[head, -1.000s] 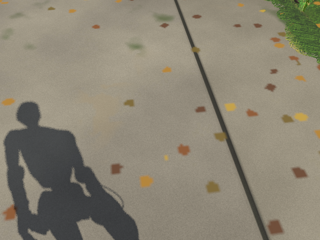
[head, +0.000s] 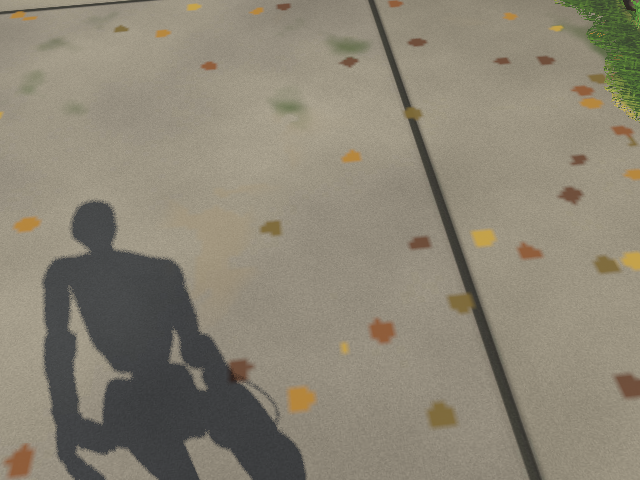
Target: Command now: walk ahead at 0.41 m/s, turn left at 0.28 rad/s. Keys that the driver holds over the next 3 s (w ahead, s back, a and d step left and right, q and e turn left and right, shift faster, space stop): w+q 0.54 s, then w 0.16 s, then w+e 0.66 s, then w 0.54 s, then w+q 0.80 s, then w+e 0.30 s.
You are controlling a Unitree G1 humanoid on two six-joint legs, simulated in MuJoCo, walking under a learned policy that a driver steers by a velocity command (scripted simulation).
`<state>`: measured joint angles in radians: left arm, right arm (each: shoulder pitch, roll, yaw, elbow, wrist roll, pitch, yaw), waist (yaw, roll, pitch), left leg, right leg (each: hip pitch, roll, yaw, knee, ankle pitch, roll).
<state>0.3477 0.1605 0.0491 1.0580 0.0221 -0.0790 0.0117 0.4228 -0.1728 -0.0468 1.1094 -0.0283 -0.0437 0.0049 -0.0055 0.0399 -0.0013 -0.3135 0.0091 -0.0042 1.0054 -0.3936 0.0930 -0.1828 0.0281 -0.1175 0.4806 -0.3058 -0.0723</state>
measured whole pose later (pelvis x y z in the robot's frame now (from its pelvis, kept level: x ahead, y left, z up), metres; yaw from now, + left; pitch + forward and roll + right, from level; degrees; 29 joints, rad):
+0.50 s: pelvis +0.26 +0.04 -0.01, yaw +15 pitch +0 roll +1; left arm 0.26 0.18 0.04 0.94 0.02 -0.10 0.01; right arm 0.22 -0.24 -0.09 0.97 -0.02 -0.03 0.01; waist -0.01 0.00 0.07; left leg -0.30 -0.16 0.10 0.50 -0.21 0.17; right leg -0.41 -0.06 0.00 1.30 -0.32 -0.03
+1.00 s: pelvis +0.56 +0.07 -0.01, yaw +16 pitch +0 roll -1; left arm 0.13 0.23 0.05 0.85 0.02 -0.06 -0.02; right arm 0.39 -0.22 -0.04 0.99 -0.02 -0.09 -0.01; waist -0.02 0.02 0.07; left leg -0.16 -0.08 -0.01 1.08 -0.38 0.08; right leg -0.40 0.09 -0.08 0.55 -0.15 -0.12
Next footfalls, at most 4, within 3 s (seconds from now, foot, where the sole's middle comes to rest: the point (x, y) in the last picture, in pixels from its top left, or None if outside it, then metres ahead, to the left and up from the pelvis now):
0.38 left None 0.33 0.07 -0.77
0.92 right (326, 407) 0.69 0.05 -0.77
1.48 left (242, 311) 0.96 0.26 -0.77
2.02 right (321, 232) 1.23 0.06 -0.77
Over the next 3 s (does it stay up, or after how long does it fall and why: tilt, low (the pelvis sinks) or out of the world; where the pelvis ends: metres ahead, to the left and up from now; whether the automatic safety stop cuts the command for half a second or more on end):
stays up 1.56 0.27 0.00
